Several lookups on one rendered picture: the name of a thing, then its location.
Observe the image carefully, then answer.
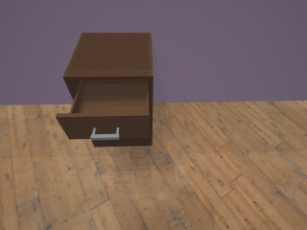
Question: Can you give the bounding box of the cabinet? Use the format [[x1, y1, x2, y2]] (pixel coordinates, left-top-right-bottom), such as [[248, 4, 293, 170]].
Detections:
[[63, 33, 154, 148]]

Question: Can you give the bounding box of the drawer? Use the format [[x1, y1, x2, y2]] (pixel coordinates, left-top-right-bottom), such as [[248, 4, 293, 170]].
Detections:
[[56, 80, 150, 140]]

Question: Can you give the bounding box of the handle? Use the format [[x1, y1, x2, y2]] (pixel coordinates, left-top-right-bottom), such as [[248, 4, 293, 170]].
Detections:
[[90, 127, 120, 141]]

